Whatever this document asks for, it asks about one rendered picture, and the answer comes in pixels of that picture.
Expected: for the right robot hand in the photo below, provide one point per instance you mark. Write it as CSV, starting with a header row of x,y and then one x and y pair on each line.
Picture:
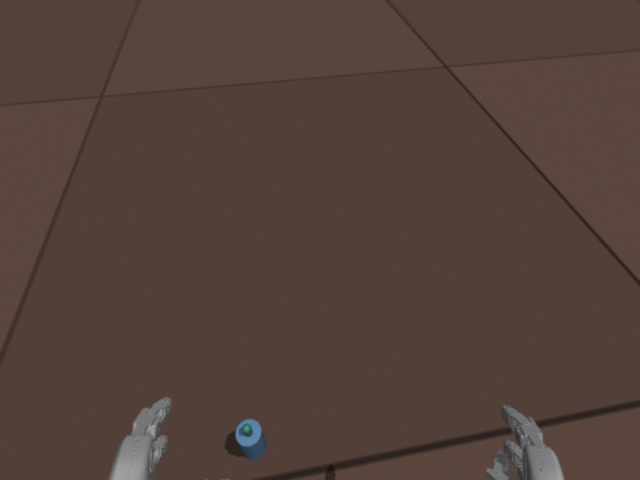
x,y
532,459

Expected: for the left robot hand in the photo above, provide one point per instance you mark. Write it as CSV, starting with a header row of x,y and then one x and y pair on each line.
x,y
138,454

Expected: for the bottle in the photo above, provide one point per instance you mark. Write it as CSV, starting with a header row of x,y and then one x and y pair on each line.
x,y
251,439

